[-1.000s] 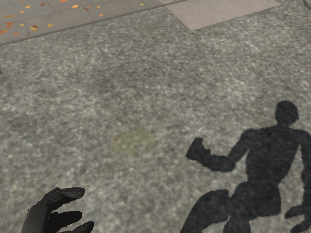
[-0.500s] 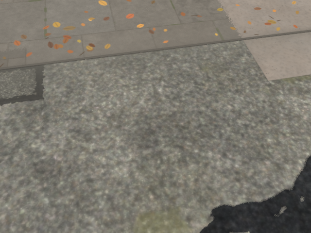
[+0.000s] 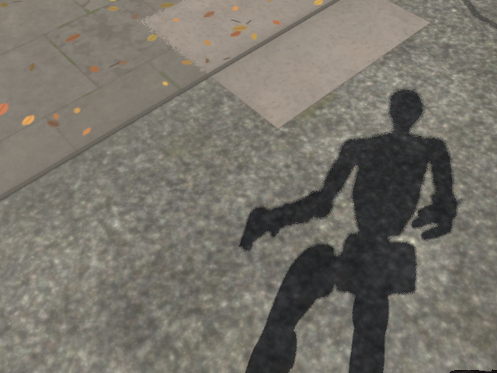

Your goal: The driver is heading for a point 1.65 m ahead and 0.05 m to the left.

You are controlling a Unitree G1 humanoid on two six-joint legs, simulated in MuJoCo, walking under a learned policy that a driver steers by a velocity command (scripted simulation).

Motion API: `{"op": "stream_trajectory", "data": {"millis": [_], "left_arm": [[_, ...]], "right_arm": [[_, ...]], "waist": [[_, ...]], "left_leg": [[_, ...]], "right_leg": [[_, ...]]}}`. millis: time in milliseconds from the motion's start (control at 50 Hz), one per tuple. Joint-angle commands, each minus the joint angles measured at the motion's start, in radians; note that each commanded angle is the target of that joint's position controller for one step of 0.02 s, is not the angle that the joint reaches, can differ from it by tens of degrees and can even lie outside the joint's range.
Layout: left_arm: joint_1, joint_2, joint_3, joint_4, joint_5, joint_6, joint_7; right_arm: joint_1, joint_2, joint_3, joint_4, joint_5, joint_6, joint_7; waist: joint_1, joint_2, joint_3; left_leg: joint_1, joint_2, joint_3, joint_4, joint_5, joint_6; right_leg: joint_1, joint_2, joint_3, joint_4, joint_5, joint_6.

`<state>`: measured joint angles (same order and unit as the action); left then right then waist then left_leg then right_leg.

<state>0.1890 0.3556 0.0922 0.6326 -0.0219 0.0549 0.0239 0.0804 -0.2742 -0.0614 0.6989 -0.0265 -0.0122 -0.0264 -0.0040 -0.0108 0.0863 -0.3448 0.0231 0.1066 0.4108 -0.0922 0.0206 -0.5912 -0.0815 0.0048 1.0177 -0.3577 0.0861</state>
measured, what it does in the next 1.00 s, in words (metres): steps on the spot: right foot, then left foot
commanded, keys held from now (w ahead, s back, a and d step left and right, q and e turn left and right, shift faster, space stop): e+shift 0.06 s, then shift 0.94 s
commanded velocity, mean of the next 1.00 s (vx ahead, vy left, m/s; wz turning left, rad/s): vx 0.02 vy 0.00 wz -0.27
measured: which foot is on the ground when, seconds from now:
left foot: down 0.00-0.14, up 0.16-0.50, down 0.52-1.00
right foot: up 0.00-0.12, down 0.14-1.00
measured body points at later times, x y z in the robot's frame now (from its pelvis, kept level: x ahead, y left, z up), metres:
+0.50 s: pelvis +0.04 -0.03 +0.00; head +0.06 -0.04 +0.45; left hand +0.27 +0.18 -0.08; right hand +0.11 -0.33 -0.11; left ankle +0.07 +0.11 -0.72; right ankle +0.04 -0.13 -0.74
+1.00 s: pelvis +0.06 -0.01 +0.00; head +0.07 -0.01 +0.45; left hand +0.21 +0.22 -0.13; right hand +0.12 -0.28 -0.12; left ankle +0.07 +0.11 -0.74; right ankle +0.04 -0.13 -0.74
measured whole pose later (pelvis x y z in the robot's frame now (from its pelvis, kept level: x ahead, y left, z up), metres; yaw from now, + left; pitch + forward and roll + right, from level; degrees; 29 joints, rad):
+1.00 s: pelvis +0.06 -0.01 +0.00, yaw -13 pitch -1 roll +0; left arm 0.21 0.23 0.05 0.86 0.01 0.02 0.03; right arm 0.17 -0.22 -0.01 0.85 -0.01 -0.01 -0.01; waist 0.01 0.00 0.02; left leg -0.20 0.00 0.02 0.51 -0.30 0.01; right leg -0.24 0.01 0.05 0.51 -0.26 0.01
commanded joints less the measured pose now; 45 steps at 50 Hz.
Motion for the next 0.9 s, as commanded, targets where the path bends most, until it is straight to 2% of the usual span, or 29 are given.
{"op": "stream_trajectory", "data": {"millis": [20, 80, 100, 120, 140, 160, 180, 200, 220, 240, 260, 300, 320, 380, 440, 480, 500, 520, 540, 560, 580, 600, 660, 780, 900], "left_arm": [[0.086, 0.029, 0.000, -0.048, -0.001, 0.004, -0.022], [0.044, 0.060, 0.010, -0.071, 0.003, 0.020, -0.039], [0.056, 0.057, 0.014, -0.068, 0.008, 0.021, -0.041], [0.085, 0.070, 0.023, -0.054, 0.016, 0.020, -0.035], [0.127, 0.140, 0.042, -0.049, 0.019, 0.015, -0.021], [0.093, 0.258, 0.056, -0.090, 0.034, 0.010, -0.005], [0.112, 0.216, 0.044, -0.099, 0.063, -0.012, -0.011], [0.077, 0.190, 0.031, -0.087, 0.065, -0.030, -0.015], [0.013, 0.157, 0.024, -0.088, 0.046, -0.040, -0.014], [-0.035, 0.120, 0.010, -0.093, 0.031, -0.041, -0.010], [-0.061, 0.104, -0.001, -0.097, 0.030, -0.040, -0.005], [-0.074, 0.075, -0.016, -0.097, 0.039, -0.040, -0.001], [-0.073, 0.067, -0.019, -0.092, 0.038, -0.041, 0.000], [-0.065, 0.065, -0.018, -0.072, 0.036, -0.037, 0.002], [-0.049, 0.069, -0.018, -0.044, 0.035, -0.034, -0.009], [-0.066, 0.049, -0.027, -0.025, 0.025, -0.036, -0.016], [-0.064, 0.031, -0.034, -0.013, 0.017, -0.038, -0.017], [-0.033, 0.004, -0.044, -0.001, 0.025, -0.047, -0.018], [0.012, -0.008, -0.046, 0.001, 0.045, -0.058, -0.023], [0.023, -0.029, -0.049, 0.007, 0.050, -0.062, -0.024], [-0.028, 0.005, -0.043, 0.018, 0.056, -0.059, -0.020], [-0.065, 0.019, -0.035, 0.017, 0.049, -0.053, -0.017], [-0.057, -0.001, -0.035, 0.033, 0.044, -0.037, -0.011], [-0.026, -0.019, -0.031, 0.088, 0.038, -0.048, -0.007], [0.000, -0.018, -0.025, 0.144, 0.035, -0.050, 0.004]], "right_arm": [[-0.091, -0.155, -0.045, -0.077, 0.013, -0.014, -0.001], [-0.059, -0.184, -0.058, -0.054, 0.038, -0.016, 0.014], [-0.053, -0.184, -0.058, -0.043, 0.050, -0.014, 0.017], [-0.017, -0.161, -0.053, -0.025, 0.056, -0.012, 0.020], [0.042, -0.117, -0.041, -0.004, 0.043, -0.006, 0.027], [0.045, -0.087, -0.024, -0.056, -0.002, 0.000, 0.027], [-0.052, -0.148, -0.044, -0.062, 0.007, 0.002, 0.015], [-0.048, -0.155, -0.048, -0.060, 0.032, 0.009, 0.009], [-0.010, -0.147, -0.049, -0.036, 0.034, 0.015, 0.000], [0.011, -0.154, -0.051, -0.018, 0.022, 0.021, -0.008], [0.034, -0.154, -0.052, -0.007, 0.016, 0.026, -0.009], [0.064, -0.138, -0.047, 0.001, 0.025, 0.026, -0.005], [0.062, -0.122, -0.040, 0.001, 0.029, 0.027, -0.004], [0.034, -0.081, -0.015, -0.007, 0.027, 0.026, 0.006], [0.039, -0.097, -0.013, -0.008, 0.032, 0.026, 0.015], [0.070, -0.087, -0.010, 0.004, 0.031, 0.022, 0.019], [0.095, -0.077, -0.006, 0.015, 0.023, 0.017, 0.022], [0.107, -0.099, -0.005, 0.015, 0.006, 0.012, 0.021], [0.106, -0.180, -0.020, 0.008, -0.005, 0.011, 0.015], [0.057, -0.147, -0.014, 0.021, 0.004, 0.009, 0.017], [0.022, -0.089, 0.001, 0.004, 0.006, 0.003, 0.023], [0.023, -0.084, 0.003, 0.009, 0.003, -0.002, 0.023], [0.055, -0.087, 0.008, 0.024, 0.007, -0.020, 0.020], [0.073, -0.074, 0.017, 0.041, 0.012, -0.014, 0.008], [0.074, -0.065, 0.022, 0.073, 0.015, -0.013, 0.009]], "waist": [[0.039, 0.127, -0.229], [0.030, 0.135, -0.205], [0.048, 0.116, -0.204], [0.054, 0.078, -0.205], [0.049, -0.090, -0.185], [0.011, -0.380, -0.169], [0.103, -0.232, -0.221], [0.070, -0.172, -0.199], [0.034, -0.125, -0.188], [0.018, -0.119, -0.190], [0.001, -0.127, -0.199], [-0.011, -0.113, -0.219], [-0.009, -0.109, -0.215], [0.016, -0.125, -0.203], [0.034, -0.144, -0.181], [0.008, -0.132, -0.161], [-0.015, -0.114, -0.154], [-0.005, -0.074, -0.169], [0.050, 0.076, -0.182], [0.080, 0.189, -0.183], [0.048, 0.152, -0.149], [0.030, 0.134, -0.131], [0.017, 0.101, -0.110], [0.003, 0.026, -0.113], [0.005, 0.004, -0.110]], "left_leg": [[0.105, 0.283, -0.129, -0.132, 0.192, 0.210], [0.123, 0.299, -0.091, -0.086, 0.113, 0.167], [0.114, 0.284, -0.068, -0.035, 0.079, 0.137], [0.069, 0.250, -0.036, 0.044, 0.004, 0.087], [-0.075, 0.164, 0.048, 0.237, -0.163, -0.003], [-0.365, 0.012, 0.082, 0.532, -0.569, -0.099], [-0.364, 0.000, -0.097, 0.715, -0.574, -0.092], [-0.360, 0.016, -0.124, 0.757, -0.485, -0.071], [-0.355, 0.028, -0.133, 0.739, -0.403, -0.065], [-0.342, 0.032, -0.132, 0.734, -0.346, -0.073], [-0.285, 0.022, -0.122, 0.761, -0.308, -0.084], [-0.229, 0.011, -0.119, 0.738, -0.261, -0.096], [-0.223, 0.016, -0.123, 0.670, -0.247, -0.098], [-0.135, 0.025, -0.127, 0.452, -0.248, -0.095], [-0.038, 0.014, -0.113, 0.319, -0.278, -0.085], [0.046, 0.003, -0.098, 0.152, -0.198, -0.066], [0.129, 0.000, -0.094, 0.008, -0.061, -0.048], [0.219, 0.049, -0.157, -0.029, 0.065, -0.027], [0.262, 0.155, -0.250, 0.006, 0.248, 0.021], [0.144, 0.173, -0.269, -0.011, 0.085, 0.083], [0.083, 0.137, -0.255, -0.033, -0.058, 0.072], [0.070, 0.108, -0.228, -0.032, -0.115, 0.043], [0.072, 0.079, -0.192, -0.017, -0.123, 0.010], [0.109, 0.058, -0.170, 0.011, -0.093, 0.014], [0.114, 0.044, -0.158, 0.010, -0.067, 0.015]], "right_leg": [[0.179, -0.021, -0.013, -0.122, 0.088, -0.034], [0.256, 0.004, -0.045, -0.282, 0.081, -0.079], [0.318, 0.032, -0.063, -0.388, 0.123, -0.102], [0.408, 0.063, -0.058, -0.470, 0.175, -0.132], [0.536, -0.036, 0.112, -0.600, 0.402, -0.195], [0.602, -0.315, 0.484, -0.648, 0.619, -0.383], [0.512, -0.323, 0.481, -0.676, 0.591, -0.449], [0.473, -0.269, 0.377, -0.675, 0.532, -0.401], [0.460, -0.211, 0.310, -0.667, 0.468, -0.341], [0.454, -0.184, 0.270, -0.657, 0.472, -0.309], [0.414, -0.165, 0.232, -0.652, 0.536, -0.306], [0.406, -0.144, 0.198, -0.651, 0.569, -0.312], [0.421, -0.138, 0.193, -0.650, 0.553, -0.310], [0.423, -0.137, 0.203, -0.640, 0.480, -0.313], [0.387, -0.148, 0.245, -0.637, 0.432, -0.332], [0.360, -0.127, 0.253, -0.613, 0.395, -0.311], [0.330, -0.102, 0.242, -0.601, 0.348, -0.276], [0.292, -0.061, 0.231, -0.583, 0.261, -0.220], [0.248, 0.024, 0.157, -0.510, 0.139, -0.165], [0.313, 0.076, 0.080, -0.525, 0.069, -0.117], [0.358, 0.070, 0.079, -0.532, 0.104, -0.097], [0.357, 0.072, 0.077, -0.528, 0.133, -0.102], [0.360, 0.059, 0.099, -0.545, 0.183, -0.119], [0.357, 0.055, 0.102, -0.557, 0.235, -0.112], [0.387, 0.050, 0.103, -0.562, 0.277, -0.104]]}}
